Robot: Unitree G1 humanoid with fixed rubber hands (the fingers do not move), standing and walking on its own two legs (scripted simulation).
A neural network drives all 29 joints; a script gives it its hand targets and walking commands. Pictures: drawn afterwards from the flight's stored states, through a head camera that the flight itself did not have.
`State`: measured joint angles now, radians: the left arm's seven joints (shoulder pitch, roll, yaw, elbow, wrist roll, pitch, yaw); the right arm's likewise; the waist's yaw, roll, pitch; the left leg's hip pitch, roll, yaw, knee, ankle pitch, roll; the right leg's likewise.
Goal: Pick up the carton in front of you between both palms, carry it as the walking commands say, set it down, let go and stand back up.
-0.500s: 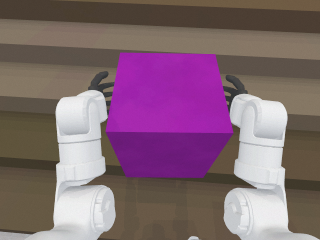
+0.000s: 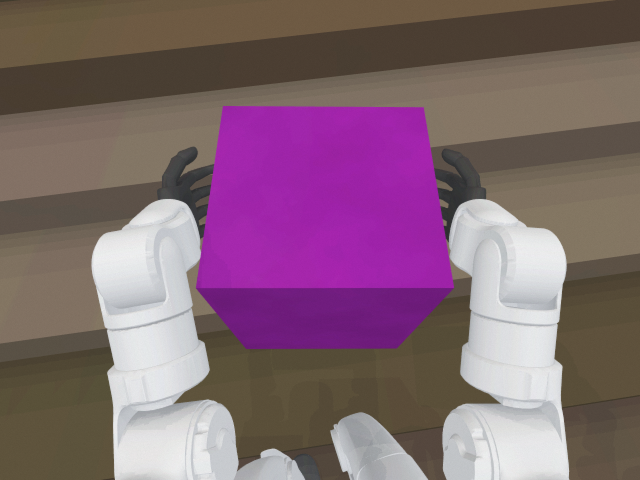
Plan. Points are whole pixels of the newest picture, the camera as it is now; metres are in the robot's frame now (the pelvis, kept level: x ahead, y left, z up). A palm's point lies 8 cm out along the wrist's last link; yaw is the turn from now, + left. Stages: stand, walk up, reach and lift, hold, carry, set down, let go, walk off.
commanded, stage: carry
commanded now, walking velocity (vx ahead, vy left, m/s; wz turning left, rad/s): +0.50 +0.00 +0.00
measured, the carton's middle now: (322, 244) +0.39 -0.06 +0.03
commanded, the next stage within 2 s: none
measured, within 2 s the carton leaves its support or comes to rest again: neither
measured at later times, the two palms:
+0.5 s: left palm out of the picture +0.66 +0.18 +0.33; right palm out of the picture +0.72 -0.11 +0.34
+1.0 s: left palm out of the picture +1.01 +0.18 +0.43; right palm out of the picture +0.97 -0.12 +0.42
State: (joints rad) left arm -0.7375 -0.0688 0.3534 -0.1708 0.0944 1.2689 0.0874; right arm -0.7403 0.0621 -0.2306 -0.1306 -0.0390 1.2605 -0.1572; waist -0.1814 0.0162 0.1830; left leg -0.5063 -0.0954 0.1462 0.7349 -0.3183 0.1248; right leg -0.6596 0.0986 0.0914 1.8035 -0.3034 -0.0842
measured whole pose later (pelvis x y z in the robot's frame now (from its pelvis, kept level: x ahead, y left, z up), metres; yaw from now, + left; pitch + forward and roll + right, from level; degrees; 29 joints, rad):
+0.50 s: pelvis +0.31 -0.05 +0.16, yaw +2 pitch +2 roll -1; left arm -0.96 0.05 0.23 0.20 -0.03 1.35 0.21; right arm -0.97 -0.01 -0.39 0.14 -0.15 1.40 -0.09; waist 0.20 -0.02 0.04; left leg -0.86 -0.02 0.02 1.64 -0.26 0.11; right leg -0.38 0.02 -0.14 0.60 -0.27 -0.10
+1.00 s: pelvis +0.60 +0.08 +0.28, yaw +0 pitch +4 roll +2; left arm -0.86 -0.02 0.38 -0.06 0.11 1.37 0.10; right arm -0.84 0.03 -0.24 0.00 -0.01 1.32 -0.19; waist -0.15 -0.02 0.12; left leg -0.51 -0.01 0.18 0.71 -0.26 0.08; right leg -0.79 0.03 0.01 1.71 -0.28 -0.10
